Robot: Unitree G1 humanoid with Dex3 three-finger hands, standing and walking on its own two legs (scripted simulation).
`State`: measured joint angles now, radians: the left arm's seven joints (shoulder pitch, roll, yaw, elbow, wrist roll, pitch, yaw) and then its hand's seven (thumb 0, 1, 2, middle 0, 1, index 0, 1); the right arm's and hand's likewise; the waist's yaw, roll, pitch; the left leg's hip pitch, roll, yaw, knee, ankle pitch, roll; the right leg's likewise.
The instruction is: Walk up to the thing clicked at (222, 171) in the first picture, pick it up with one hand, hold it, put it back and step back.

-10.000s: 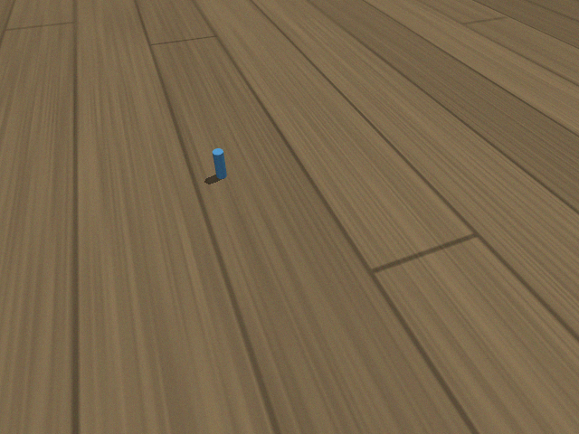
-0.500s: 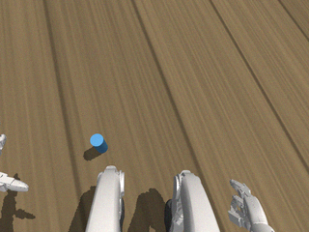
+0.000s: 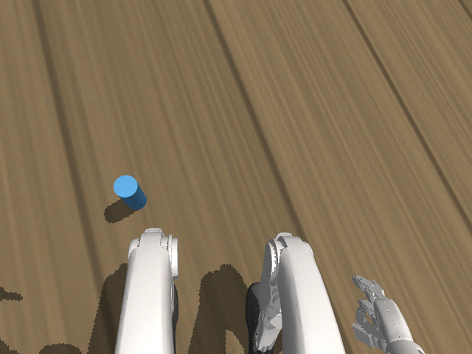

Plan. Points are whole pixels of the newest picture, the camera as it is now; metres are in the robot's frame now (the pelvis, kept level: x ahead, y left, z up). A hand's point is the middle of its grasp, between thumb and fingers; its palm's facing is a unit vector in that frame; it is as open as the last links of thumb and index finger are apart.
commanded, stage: go down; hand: left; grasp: from the side
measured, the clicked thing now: (131, 194) +0.43 +0.24 -0.37
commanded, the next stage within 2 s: approach in 0.86 s
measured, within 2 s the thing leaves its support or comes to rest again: neither
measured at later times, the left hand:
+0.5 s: hand out of the picture +0.35 +0.41 -0.05, palm faces +0.16 -0.98 -0.12, open 17.3 cm
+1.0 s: hand out of the picture +0.36 +0.42 -0.07, palm faces +0.15 -0.98 -0.10, open 17.5 cm
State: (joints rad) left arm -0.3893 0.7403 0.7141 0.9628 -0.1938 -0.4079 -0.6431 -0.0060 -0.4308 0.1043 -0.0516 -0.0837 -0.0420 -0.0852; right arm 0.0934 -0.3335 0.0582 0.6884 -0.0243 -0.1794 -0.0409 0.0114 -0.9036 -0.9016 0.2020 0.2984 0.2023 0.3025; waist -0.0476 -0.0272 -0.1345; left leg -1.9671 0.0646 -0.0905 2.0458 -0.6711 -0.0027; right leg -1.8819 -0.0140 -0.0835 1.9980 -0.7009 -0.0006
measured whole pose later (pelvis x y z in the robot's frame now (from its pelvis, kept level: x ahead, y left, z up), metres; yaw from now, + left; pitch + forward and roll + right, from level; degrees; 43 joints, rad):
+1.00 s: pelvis -0.01 +0.00 -0.07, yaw -2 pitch +31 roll -8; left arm -0.52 0.89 0.80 1.04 -0.24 -0.41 -0.77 -0.01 -0.56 0.08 -0.06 -0.06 -0.04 -0.07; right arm 0.08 -0.36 0.12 0.68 -0.04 -0.19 -0.04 0.01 -0.92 -0.91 0.20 0.30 0.20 0.30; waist -0.07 -0.04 -0.08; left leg -2.15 0.06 -0.13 2.26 -0.67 0.00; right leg -2.04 -0.01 -0.10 2.19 -0.70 0.01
